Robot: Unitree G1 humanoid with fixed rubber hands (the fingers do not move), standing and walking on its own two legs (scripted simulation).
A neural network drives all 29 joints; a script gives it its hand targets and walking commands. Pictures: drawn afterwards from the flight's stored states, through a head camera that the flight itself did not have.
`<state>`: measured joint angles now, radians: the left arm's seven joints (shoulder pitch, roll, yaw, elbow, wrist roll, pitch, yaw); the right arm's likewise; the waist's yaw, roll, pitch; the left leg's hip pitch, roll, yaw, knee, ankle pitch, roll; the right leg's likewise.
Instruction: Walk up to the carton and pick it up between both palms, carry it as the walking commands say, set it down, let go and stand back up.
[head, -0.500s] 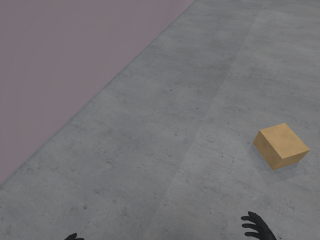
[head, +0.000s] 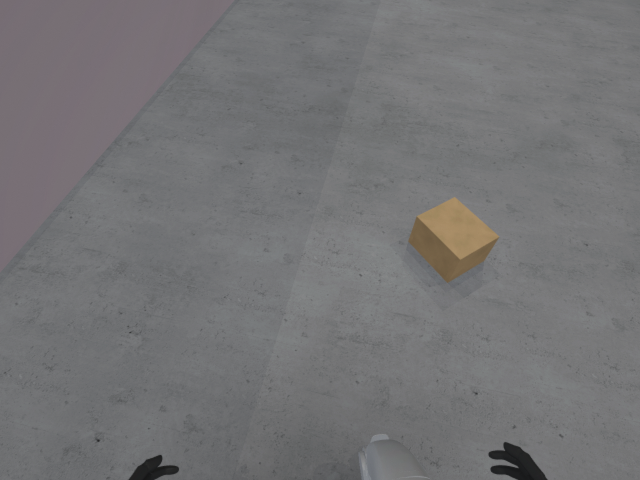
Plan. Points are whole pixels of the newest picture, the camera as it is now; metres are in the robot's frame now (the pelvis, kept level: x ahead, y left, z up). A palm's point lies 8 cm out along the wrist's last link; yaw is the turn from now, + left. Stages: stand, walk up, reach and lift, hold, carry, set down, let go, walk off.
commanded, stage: walk up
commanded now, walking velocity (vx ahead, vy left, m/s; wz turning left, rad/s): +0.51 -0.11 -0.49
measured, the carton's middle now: (451, 239) +0.98 -0.53 -0.69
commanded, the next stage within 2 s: none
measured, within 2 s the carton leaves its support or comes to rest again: neither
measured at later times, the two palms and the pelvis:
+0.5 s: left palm (190, 427) +0.22 +0.18 -0.11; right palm (545, 349) +0.31 -0.34 -0.09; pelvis +0.19 -0.08 +0.00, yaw -12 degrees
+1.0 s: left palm (309, 213) +0.61 +0.01 -0.12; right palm (580, 322) +0.37 -0.45 -0.13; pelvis +0.41 -0.19 -0.02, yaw -19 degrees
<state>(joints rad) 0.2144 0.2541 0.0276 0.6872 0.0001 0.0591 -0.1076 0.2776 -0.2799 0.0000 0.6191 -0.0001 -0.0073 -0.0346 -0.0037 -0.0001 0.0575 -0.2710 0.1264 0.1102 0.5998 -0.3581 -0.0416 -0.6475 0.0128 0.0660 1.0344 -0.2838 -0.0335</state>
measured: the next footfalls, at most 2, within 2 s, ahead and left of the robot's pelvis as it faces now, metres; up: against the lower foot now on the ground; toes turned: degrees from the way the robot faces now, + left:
right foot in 0.16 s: +0.11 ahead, -0.18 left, +0.00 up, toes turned -7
left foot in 0.54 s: +0.32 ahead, +0.06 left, +0.00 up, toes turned -6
